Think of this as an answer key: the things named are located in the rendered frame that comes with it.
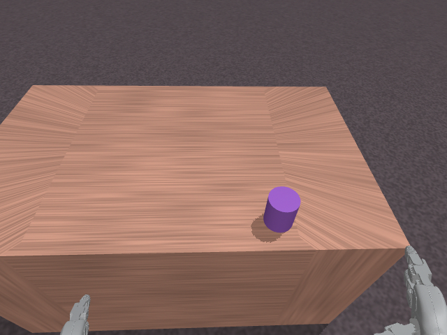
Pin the left robot hand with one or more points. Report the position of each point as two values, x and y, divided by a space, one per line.
78 324

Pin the can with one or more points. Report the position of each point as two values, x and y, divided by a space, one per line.
281 209

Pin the right robot hand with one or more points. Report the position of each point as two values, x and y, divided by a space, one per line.
428 306

